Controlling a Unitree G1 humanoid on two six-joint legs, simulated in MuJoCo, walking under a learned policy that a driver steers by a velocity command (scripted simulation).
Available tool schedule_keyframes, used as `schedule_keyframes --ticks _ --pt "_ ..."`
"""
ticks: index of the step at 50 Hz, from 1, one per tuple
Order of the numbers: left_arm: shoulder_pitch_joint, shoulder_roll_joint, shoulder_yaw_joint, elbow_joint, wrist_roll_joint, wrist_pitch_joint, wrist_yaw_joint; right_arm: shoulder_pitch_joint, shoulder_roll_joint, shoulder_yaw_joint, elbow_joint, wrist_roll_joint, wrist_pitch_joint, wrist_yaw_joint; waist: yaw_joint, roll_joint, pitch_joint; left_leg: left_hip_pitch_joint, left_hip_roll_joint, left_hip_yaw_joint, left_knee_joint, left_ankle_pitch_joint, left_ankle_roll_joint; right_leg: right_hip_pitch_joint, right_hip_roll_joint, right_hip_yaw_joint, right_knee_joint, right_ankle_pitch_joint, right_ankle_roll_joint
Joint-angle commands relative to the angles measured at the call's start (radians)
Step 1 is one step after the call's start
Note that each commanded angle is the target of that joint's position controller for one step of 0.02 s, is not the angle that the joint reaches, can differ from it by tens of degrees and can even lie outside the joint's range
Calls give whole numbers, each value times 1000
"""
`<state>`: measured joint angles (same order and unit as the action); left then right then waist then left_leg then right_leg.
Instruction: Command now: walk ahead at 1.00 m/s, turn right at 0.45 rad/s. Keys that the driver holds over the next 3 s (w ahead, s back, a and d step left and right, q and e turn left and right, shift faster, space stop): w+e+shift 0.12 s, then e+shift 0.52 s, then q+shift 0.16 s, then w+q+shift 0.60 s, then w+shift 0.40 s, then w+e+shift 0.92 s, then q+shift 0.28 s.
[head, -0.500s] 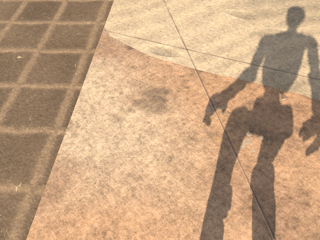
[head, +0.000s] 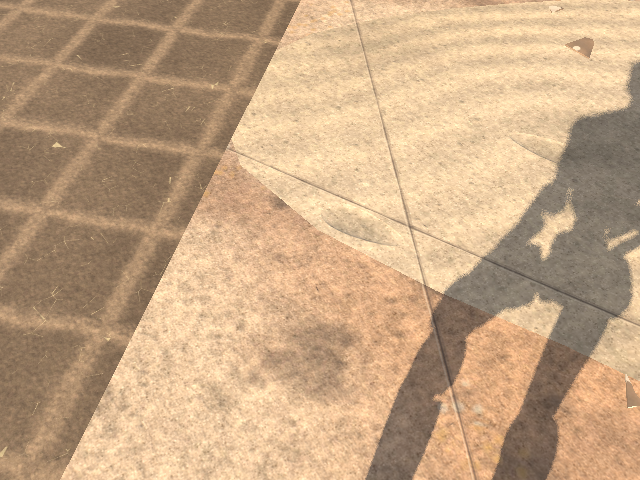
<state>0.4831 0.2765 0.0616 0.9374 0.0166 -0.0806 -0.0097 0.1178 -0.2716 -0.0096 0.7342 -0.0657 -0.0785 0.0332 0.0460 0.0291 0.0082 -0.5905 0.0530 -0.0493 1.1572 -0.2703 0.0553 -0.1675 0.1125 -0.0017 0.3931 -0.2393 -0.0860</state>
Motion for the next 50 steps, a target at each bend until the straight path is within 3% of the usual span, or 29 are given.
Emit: schedule_keyframes --ticks 1,4,7,8,9,10,11,12,13,14,15,17,20,24,26,29,30,31,32,33,34,35,36,37,40,42,44,48,50 --pt "-83 110 22 -87 -8 -33 4 -104 -49 16 -131 4 -11 19 -68 -65 130 -30 55 11 -291 147 -61 -187 -222 325 -327 -9 -185" --pt "-61 170 46 -96 -28 -43 -9 -181 -43 27 -141 33 -13 29 -31 -72 101 248 -10 74 -513 363 -75 -254 -201 273 -372 199 -144" --pt "-1 177 51 -81 -29 -30 -10 -189 -88 9 -142 30 -15 1 -7 -72 66 246 -42 64 -628 333 -56 -11 -212 275 -215 489 -94" --pt "23 191 56 -73 -24 -21 -5 -132 -112 -3 -127 23 -23 -13 -23 -73 11 308 -80 72 -658 271 -44 60 -193 260 -64 704 -63" --pt "17 209 62 -72 -28 -14 0 -8 -130 -13 -96 15 -36 -26 -83 -75 -66 451 -92 78 -701 300 -34 59 -153 240 140 806 -26" --pt "-13 196 63 -88 -40 -13 2 139 -171 -30 -70 1 -51 -45 -155 -93 -145 664 10 11 -688 365 -18 -80 -103 246 379 662 7" --pt "-6 69 34 -136 -44 -14 11 312 -251 -49 -55 -22 -53 -60 -180 58 -326 908 313 -210 -600 612 5 -243 -40 158 708 29 18" --pt "128 28 18 -181 -92 4 36 299 -300 -69 -61 -12 -36 -43 -108 312 -565 1107 576 -555 -604 843 149 -436 10 86 1029 -410 45" --pt "54 122 35 -158 -44 28 47 234 -202 -62 -84 11 -16 -40 -112 128 -492 988 466 -468 -623 778 129 -503 -79 79 1039 -301 32" --pt "-63 124 42 -172 -26 37 38 185 -101 -33 -79 18 -16 -42 -121 89 -320 854 395 -288 -640 811 100 -542 -102 60 983 -229 43" --pt "-105 107 42 -182 -13 44 24 163 -66 -22 -62 16 -13 -44 -104 81 -207 748 340 -189 -677 819 76 -558 -127 49 940 -194 58" --pt "-127 52 35 -200 7 83 -5 173 -70 -27 -35 31 -13 -57 -65 145 -108 586 308 -80 -741 791 68 -525 -154 43 887 -180 78" --pt "-207 24 25 -271 14 113 -30 126 -91 -40 -33 55 -17 -51 -15 105 -61 484 327 11 -810 788 89 -527 -174 22 781 -97 79" --pt "-266 20 6 -315 10 116 -57 26 -110 -55 -39 62 -15 -47 30 121 -42 326 225 257 -811 635 9 -268 -146 -64 402 238 49" --pt "-281 46 11 -318 5 121 -63 56 -141 -70 -40 71 -7 -44 24 97 -31 349 241 285 -749 648 -14 -205 -121 -107 337 237 27" --pt "-206 106 35 -309 19 115 -46 113 -181 -90 -51 89 27 -41 42 60 -69 418 260 298 -465 728 -38 -93 -49 -138 255 110 -30" --pt "-97 127 50 -279 32 101 -26 114 -180 -90 -62 93 42 -37 92 14 -118 365 241 303 -245 621 -66 42 -24 -113 168 135 -61" --pt "-122 203 68 -281 27 89 0 198 -128 -77 -66 72 51 -27 44 -168 -98 167 137 308 4 -103 -107 160 -154 88 117 545 -94" --pt "-142 323 91 -332 -2 102 -1 284 -103 -71 -108 47 77 -28 -18 -236 -167 -47 -17 207 339 -532 -167 280 -406 519 194 1168 -263" --pt "-144 336 104 -377 -37 107 -6 303 -121 -67 -119 31 94 -48 25 -183 -358 -90 -15 40 375 -446 -165 334 -500 647 42 907 -362" --pt "-207 262 81 -391 -22 113 4 240 -135 -64 -112 32 102 -62 17 -111 -273 -84 12 24 339 -349 -146 206 -485 575 -16 601 -335" --pt "-272 179 56 -384 -12 114 13 183 -136 -67 -107 35 107 -71 -8 -68 -167 -49 39 27 261 -257 -130 62 -421 459 -26 490 -278" --pt "-306 124 33 -367 -10 106 18 178 -126 -65 -99 32 115 -75 -44 -74 -129 18 51 21 177 -217 -116 -31 -360 379 -28 488 -227" --pt "-334 79 15 -362 -10 97 22 208 -119 -63 -76 31 126 -72 -63 -77 -131 118 49 30 106 -190 -104 -106 -330 291 -40 505 -189" --pt "-339 26 -18 -321 21 74 22 227 -43 -38 -39 56 145 -55 -74 -60 -163 282 20 47 -117 -177 -76 -169 -301 166 -62 512 -149" --pt "-286 94 5 -293 30 73 12 218 -39 -34 -43 49 135 -31 -40 -138 -170 297 -2 78 -221 -152 -46 -155 -290 175 -144 -5 -138" --pt "-311 143 22 -304 29 80 1 190 -95 -53 -58 42 135 -5 -40 -189 -126 283 -25 96 -288 -161 -15 -193 -328 242 -235 -421 -120" --pt "-393 144 31 -311 2 80 6 286 -66 -56 -11 55 126 24 -115 -112 -45 417 -56 180 -470 -172 48 -275 -355 146 -241 -485 -49" --pt "-505 108 27 -332 5 80 14 471 -46 -59 73 57 115 16 -211 13 49 567 -77 172 -698 -161 85 -418 -270 -11 -5 -428 26"
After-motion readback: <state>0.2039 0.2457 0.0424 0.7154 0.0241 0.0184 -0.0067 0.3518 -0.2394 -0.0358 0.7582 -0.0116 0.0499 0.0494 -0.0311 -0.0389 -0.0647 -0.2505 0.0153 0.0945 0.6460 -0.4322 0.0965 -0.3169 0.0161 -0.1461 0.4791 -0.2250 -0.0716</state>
